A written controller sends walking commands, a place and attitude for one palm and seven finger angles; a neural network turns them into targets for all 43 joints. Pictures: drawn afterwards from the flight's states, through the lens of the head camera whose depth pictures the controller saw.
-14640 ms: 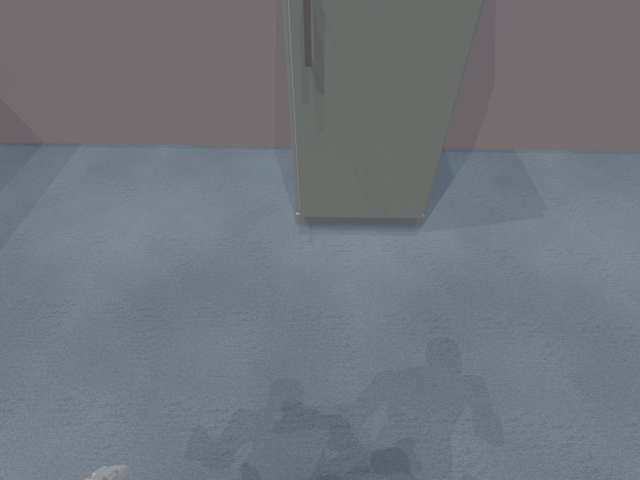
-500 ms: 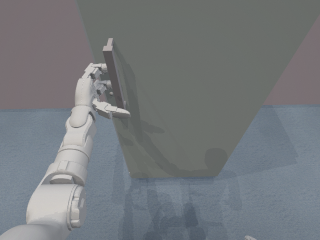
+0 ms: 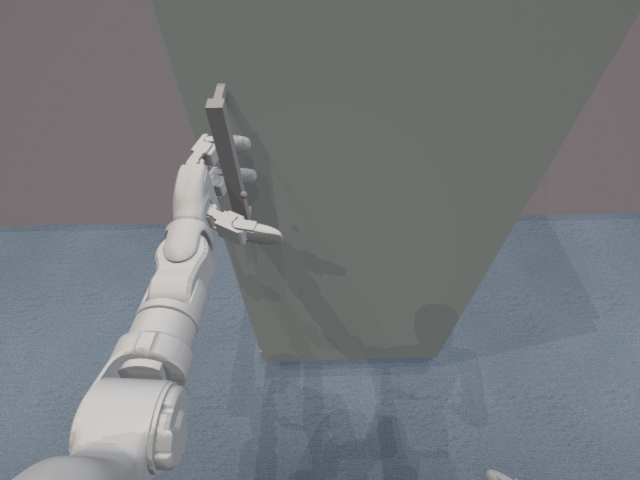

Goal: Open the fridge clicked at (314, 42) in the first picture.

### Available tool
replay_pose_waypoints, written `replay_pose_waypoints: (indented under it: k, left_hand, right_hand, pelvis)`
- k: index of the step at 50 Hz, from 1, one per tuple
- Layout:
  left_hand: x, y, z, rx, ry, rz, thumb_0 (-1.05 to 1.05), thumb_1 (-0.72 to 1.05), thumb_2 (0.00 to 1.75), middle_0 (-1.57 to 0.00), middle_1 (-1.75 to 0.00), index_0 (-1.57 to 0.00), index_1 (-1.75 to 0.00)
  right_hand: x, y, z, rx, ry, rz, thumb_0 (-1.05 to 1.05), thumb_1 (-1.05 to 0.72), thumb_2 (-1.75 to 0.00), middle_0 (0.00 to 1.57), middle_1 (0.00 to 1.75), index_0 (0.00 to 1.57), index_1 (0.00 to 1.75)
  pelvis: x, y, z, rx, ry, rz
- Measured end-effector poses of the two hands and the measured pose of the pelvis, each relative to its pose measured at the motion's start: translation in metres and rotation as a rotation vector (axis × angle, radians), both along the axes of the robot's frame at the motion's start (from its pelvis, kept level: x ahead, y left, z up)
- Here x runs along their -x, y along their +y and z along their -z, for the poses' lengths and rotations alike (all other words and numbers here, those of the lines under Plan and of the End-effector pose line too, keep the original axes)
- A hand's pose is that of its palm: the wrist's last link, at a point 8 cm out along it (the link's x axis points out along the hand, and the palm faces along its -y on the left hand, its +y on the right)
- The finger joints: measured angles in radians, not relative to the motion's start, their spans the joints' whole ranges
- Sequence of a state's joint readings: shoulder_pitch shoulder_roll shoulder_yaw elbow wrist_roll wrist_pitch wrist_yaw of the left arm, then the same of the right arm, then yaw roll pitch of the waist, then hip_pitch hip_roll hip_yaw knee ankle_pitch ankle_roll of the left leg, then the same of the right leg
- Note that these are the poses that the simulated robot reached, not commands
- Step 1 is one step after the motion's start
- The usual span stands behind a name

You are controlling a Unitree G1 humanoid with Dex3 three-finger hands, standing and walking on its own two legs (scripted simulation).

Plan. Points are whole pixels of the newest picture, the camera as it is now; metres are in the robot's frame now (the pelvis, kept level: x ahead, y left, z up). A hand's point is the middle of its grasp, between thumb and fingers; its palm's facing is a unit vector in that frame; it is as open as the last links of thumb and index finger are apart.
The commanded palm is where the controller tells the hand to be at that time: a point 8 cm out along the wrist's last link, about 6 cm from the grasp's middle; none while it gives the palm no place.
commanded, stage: slide the fingers in behind the handle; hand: left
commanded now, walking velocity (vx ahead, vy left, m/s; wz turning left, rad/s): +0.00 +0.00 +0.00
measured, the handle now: (235, 169) +0.50 +0.12 +0.11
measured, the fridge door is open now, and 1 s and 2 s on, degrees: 0 0 0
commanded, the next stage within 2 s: grip the handle and tug to test in 0.46 s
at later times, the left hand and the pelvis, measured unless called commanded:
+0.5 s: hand (245, 188) +0.45 +0.10 +0.12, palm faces +0.01 -1.00 +0.00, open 13.8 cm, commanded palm +0.42 +0.15 +0.12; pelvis +0.00 +0.00 +0.00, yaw +0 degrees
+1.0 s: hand (240, 192) +0.45 +0.11 +0.12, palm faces +0.01 -1.00 +0.00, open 9.5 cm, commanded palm +0.42 +0.16 +0.12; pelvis +0.00 +0.00 +0.00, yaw +0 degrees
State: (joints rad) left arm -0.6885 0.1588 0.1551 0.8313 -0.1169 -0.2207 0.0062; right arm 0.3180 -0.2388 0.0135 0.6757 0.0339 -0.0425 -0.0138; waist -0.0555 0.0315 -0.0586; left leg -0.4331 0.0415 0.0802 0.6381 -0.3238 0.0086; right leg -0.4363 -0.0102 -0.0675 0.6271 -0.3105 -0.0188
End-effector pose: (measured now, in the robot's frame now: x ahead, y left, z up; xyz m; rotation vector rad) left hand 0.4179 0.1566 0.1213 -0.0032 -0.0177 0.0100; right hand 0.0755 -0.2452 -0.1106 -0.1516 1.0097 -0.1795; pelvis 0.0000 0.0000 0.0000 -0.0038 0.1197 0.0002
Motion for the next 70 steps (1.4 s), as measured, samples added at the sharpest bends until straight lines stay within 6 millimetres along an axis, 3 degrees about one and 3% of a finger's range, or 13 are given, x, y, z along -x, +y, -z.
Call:
replay_pose_waypoints:
  k: [21, 34, 43, 62, 70]
  left_hand:
    - [-0.013, 0.0, 0.001, -0.004, -0.001, 0.002, -0.01, -0.5, 0.3, -0.33, -1.24, -0.33, -1.21]
    - [-0.012, 0.0, 0.003, 0.003, 0.004, 0.0, -0.01, -0.46, 0.32, -0.33, -1.23, -0.32, -1.22]
    - [-0.012, 0.006, 0.003, 0.003, -0.005, -0.005, -0.01, -0.17, 0.44, -0.34, -1.26, -0.34, -1.25]
    - [-0.005, 0.002, 0.0, -0.003, -0.002, -0.008, 0.01, 0.67, 0.8, -0.42, -1.37, -0.4, -1.36]
    - [-0.006, -0.002, 0.0, -0.003, -0.001, 0.0, 0.01, 0.72, 0.84, -0.41, -1.39, -0.4, -1.38]
  right_hand:
    - [0.029, -0.008, 0.004, 0.017, 0.081, 0.023, 0.01, -0.91, -0.9, 0.2, 0.3, 0.2, 0.3]
    - [0.024, -0.004, 0.002, 0.012, 0.062, 0.025, 0.01, -0.91, -0.9, 0.2, 0.3, 0.2, 0.3]
    - [0.015, -0.001, 0.001, 0.01, 0.044, 0.021, 0.01, -0.91, -0.9, 0.2, 0.3, 0.2, 0.3]
    - [-0.001, 0.003, 0.001, 0.0, 0.015, 0.002, 0.01, -0.91, -0.9, 0.2, 0.3, 0.2, 0.3]
    - [0.0, 0.002, 0.001, 0.003, 0.023, -0.006, 0.01, -0.91, -0.9, 0.2, 0.3, 0.2, 0.3]
  pelvis:
    - [0.003, -0.001, 0.001, 0.0, 0.02, -0.001]
    - [0.002, 0.001, 0.001, 0.001, 0.021, 0.004]
    - [0.0, 0.003, 0.001, 0.003, 0.022, 0.005]
    - [-0.003, 0.004, 0.0, 0.003, 0.009, 0.0]
    - [-0.002, 0.002, 0.0, 0.002, 0.008, -0.005]
